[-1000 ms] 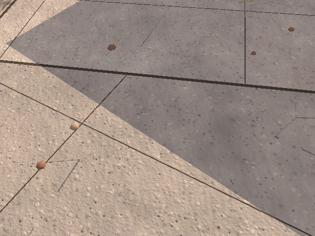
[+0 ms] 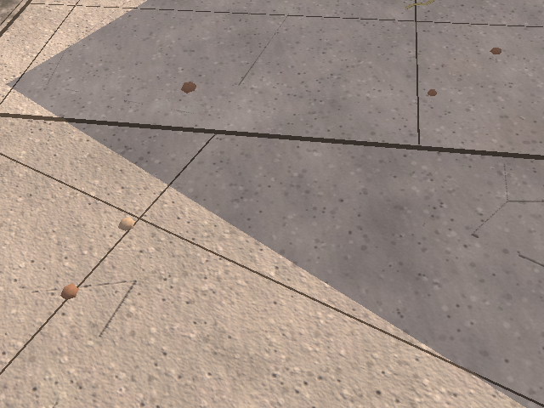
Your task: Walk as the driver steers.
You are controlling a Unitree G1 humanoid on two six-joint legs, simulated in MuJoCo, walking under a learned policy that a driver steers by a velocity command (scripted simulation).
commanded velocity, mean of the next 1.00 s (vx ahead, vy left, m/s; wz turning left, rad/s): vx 0.10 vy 0.00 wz -0.34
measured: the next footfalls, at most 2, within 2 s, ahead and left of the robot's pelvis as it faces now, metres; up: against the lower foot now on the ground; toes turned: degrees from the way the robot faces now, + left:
left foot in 0.60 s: +0.16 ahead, +0.09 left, +0.00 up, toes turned -22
right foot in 0.90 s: +0.09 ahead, -0.16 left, +0.00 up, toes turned -16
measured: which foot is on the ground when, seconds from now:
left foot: down 0.00-0.02, up 0.04-0.58, down 0.60-1.00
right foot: down 0.00-0.62, up 0.64-0.88, down 0.90-1.00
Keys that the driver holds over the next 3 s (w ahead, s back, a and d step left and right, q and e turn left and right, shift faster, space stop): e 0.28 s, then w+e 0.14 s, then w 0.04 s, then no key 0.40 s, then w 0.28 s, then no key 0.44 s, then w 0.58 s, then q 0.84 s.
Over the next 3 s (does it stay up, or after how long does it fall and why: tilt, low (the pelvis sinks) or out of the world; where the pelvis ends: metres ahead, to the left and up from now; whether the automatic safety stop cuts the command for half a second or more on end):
stays up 0.60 -0.15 0.02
